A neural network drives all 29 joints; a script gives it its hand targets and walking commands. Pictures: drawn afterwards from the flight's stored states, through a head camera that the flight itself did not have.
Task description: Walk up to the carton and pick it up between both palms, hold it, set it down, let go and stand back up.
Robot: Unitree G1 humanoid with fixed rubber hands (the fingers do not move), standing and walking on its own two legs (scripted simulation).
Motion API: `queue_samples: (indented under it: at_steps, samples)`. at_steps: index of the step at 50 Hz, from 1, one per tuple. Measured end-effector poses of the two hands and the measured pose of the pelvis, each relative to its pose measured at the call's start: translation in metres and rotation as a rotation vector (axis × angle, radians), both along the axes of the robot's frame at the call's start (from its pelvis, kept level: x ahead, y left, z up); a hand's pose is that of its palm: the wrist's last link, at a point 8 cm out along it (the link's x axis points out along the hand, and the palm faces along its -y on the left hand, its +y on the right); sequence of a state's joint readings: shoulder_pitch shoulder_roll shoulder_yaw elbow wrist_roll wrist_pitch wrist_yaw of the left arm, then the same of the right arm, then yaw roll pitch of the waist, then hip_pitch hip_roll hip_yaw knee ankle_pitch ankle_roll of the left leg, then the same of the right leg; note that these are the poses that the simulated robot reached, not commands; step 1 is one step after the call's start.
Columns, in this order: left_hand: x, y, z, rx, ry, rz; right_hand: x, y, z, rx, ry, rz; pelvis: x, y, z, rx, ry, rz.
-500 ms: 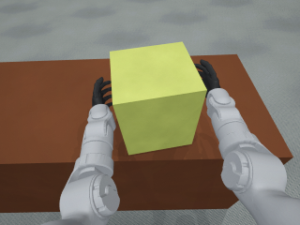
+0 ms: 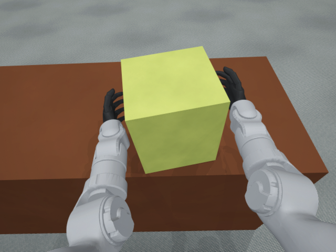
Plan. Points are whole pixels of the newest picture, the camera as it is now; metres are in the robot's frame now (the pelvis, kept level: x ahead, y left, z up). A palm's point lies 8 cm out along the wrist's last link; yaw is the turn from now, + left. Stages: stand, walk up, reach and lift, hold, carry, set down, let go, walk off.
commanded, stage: set down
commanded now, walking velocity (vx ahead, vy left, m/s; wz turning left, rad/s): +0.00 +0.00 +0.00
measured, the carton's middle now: (172, 114) +0.47 +0.02 +0.05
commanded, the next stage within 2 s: none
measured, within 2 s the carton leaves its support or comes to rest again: rests again in 0.56 s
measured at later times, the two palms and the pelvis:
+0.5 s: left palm (111, 122) +0.41 +0.16 +0.09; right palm (234, 99) +0.45 -0.14 +0.12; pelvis +0.00 +0.00 +0.00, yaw +0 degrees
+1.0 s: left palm (112, 122) +0.42 +0.16 +0.09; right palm (234, 99) +0.46 -0.14 +0.12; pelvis +0.00 +0.00 +0.00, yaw +0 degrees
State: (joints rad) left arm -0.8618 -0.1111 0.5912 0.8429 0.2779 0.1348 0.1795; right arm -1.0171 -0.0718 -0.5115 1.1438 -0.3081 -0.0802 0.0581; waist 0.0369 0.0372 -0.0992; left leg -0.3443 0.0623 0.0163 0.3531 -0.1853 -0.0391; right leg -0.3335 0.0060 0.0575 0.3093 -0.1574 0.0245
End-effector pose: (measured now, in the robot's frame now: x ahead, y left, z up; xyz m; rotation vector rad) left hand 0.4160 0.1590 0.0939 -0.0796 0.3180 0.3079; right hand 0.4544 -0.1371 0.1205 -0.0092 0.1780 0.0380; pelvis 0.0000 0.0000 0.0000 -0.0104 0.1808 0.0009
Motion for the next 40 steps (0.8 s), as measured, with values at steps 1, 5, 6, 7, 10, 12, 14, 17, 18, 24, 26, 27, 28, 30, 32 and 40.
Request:
queue_samples:
  at_steps: [1,5,6,7,10,12,14,17,18,24,26,27,28,30,32,40]
  samples:
    - [-0.0004,0.0004,-0.0002,-0.003,-0.002,0.001,-0.0003,0.0004,0.0003,0.001,-0.001,0.001,-0.0003,0.0,0.0,0.0,0.0,0.0]
    - [-0.0015,0.0017,-0.0007,-0.014,-0.006,0.004,-0.0009,0.0018,0.0017,0.003,-0.003,0.004,-0.001,0.0002,-0.0001,0.0,-0.001,0.0]
    - [-0.0016,0.0021,-0.001,-0.017,-0.007,0.005,-0.0008,0.0021,0.002,0.002,-0.003,0.006,-0.001,0.0002,-0.0001,0.0,-0.001,0.0]
    - [-0.0016,0.0024,-0.0013,-0.021,-0.007,0.005,-0.0007,0.0024,0.0023,0.001,-0.003,0.007,-0.001,0.0002,-0.0001,0.0,-0.001,0.0]
    - [-0.0015,0.0028,-0.0017,-0.026,-0.008,0.006,-0.0005,0.0029,0.0027,-0.001,-0.003,0.008,-0.0009,0.0002,-0.0001,0.0,-0.001,0.0]
    - [-0.0014,0.0029,-0.002,-0.029,-0.008,0.007,-0.0003,0.0028,0.0028,-0.003,-0.002,0.01,-0.0008,0.0002,0.0,0.0,0.0,0.0]
    - [-0.0013,0.0027,-0.002,-0.029,-0.009,0.007,-0.0003,0.0025,0.0025,-0.002,-0.001,0.011,-0.0007,0.0002,0.0,0.0,0.0,-0.001]
    - [-0.0012,0.0024,-0.002,-0.03,-0.009,0.007,-0.0003,0.0021,0.002,-0.001,0.0,0.01,-0.0006,0.0001,0.0,0.0,0.0,-0.001]
    - [-0.0012,0.0024,-0.0021,-0.031,-0.009,0.008,-0.0003,0.0021,0.002,-0.001,0.0,0.011,-0.0005,0.0001,0.0,0.0,0.0,-0.001]
    - [-0.0014,0.0025,-0.0028,-0.041,-0.011,0.011,-0.0001,0.0018,0.0018,-0.001,-0.001,0.015,-0.0004,0.0,0.0,0.0,0.001,-0.001]
    - [-0.0012,0.0025,-0.0032,-0.044,-0.012,0.011,0.0002,0.0017,0.0017,-0.003,-0.001,0.018,-0.0002,-0.0001,0.0,0.0,0.001,-0.001]
    - [-0.001,0.0024,-0.0032,-0.043,-0.012,0.01,0.0005,0.0015,0.0016,-0.005,0.0,0.019,0.0,-0.0001,0.0,0.0,0.002,-0.001]
    - [-0.0008,0.0023,-0.0033,-0.043,-0.011,0.009,0.0006,0.0014,0.0014,-0.006,0.001,0.019,0.0002,-0.0001,0.0,0.0,0.002,-0.001]
    - [-0.0004,0.0021,-0.0035,-0.042,-0.011,0.01,0.001,0.0012,0.001,-0.008,0.002,0.019,0.0005,-0.0002,0.0,0.0,0.002,-0.002]
    - [-0.0001,0.0018,-0.0037,-0.042,-0.01,0.01,0.0012,0.0008,0.0005,-0.008,0.003,0.019,0.0007,-0.0003,0.0,0.001,0.003,-0.002]
    - [0.0005,0.0016,-0.0048,-0.047,-0.012,0.014,0.0021,0.0005,-0.0006,-0.011,0.005,0.02,0.0016,-0.0006,0.0,0.001,0.005,-0.002]
